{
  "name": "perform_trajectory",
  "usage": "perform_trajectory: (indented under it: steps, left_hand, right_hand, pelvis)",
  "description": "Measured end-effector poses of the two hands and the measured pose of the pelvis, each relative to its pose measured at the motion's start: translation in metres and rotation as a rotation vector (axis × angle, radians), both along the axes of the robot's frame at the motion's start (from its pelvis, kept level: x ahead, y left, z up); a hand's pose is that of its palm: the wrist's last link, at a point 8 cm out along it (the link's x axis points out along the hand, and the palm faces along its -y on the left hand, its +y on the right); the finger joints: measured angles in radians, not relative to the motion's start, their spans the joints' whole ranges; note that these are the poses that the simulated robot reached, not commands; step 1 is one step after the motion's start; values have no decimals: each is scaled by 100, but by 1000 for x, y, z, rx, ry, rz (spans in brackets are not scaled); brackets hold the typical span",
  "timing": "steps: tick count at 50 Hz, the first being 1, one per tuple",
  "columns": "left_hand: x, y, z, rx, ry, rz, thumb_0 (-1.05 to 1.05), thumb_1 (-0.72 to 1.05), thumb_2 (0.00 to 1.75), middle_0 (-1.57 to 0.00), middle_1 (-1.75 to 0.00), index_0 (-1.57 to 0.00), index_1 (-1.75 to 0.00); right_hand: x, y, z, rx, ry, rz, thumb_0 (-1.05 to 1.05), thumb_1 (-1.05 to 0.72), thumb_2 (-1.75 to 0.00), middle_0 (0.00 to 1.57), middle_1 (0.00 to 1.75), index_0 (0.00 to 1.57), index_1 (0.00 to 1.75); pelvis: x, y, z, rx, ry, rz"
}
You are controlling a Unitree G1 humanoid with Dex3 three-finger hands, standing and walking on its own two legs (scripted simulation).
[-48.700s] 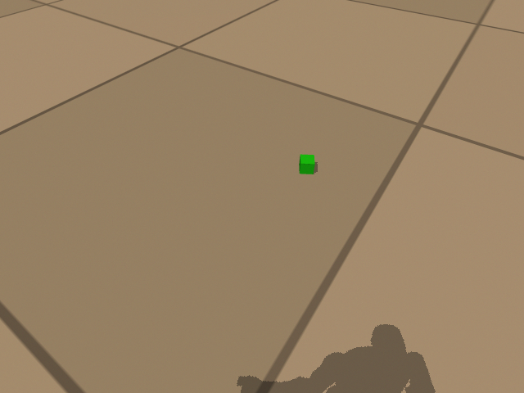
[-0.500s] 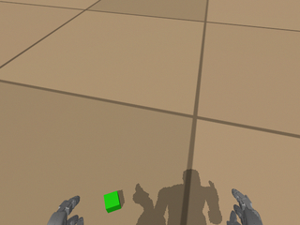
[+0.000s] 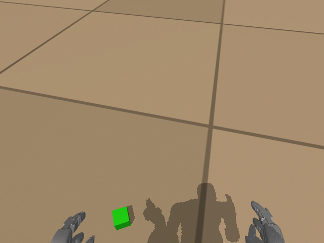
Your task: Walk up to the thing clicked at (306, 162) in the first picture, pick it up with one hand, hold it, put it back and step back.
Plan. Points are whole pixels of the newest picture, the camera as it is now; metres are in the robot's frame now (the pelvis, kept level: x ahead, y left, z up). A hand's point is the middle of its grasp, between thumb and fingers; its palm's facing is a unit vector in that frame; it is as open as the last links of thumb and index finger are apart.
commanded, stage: home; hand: left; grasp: from above
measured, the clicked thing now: (121, 218) +0.42 +0.22 -0.67
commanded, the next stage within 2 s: stand in 0.82 s
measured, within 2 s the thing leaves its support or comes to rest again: neither
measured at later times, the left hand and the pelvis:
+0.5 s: hand out of the picture +0.17 +0.18 -0.04, palm faces +0.05 -0.98 -0.20, open 8.8 cm; pelvis +0.00 +0.00 +0.00, yaw +0 degrees
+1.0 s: hand out of the picture +0.17 +0.19 -0.07, palm faces +0.03 -0.96 -0.29, open 7.8 cm; pelvis +0.00 +0.00 +0.01, yaw +0 degrees
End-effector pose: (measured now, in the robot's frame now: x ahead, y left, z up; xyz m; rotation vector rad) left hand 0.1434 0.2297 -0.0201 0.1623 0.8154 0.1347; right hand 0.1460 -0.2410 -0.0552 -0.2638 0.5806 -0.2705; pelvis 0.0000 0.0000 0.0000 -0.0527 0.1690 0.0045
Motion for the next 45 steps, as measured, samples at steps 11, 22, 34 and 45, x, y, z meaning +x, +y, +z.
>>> perform_trajectory:
  steps: [11,22,34,45]
  left_hand:
    - [5,1,1,2,-2,-3,1,67,76,-18,-26,-17,-26]
    - [6,0,1,3,-1,-2,1,68,76,-18,-26,-18,-26]
    - [4,-2,1,3,-2,-1,1,75,80,-18,-27,-18,-27]
    - [4,-2,0,1,-4,-2,1,80,84,-19,-28,-19,-28]
  right_hand:
    - [2,0,0,0,8,-2,1,-90,-90,20,30,20,30]
    - [2,0,-2,5,16,-2,1,-90,-90,20,30,20,30]
    - [2,-3,-2,4,13,-4,1,-90,-90,20,30,20,30]
    - [3,-3,-1,4,9,-6,1,-90,-90,20,30,20,30]
  pelvis:
    - [3,1,0,0,3,-1]
    - [4,0,0,0,3,-1]
    - [4,-2,0,1,6,0]
    - [3,-2,-1,0,4,0]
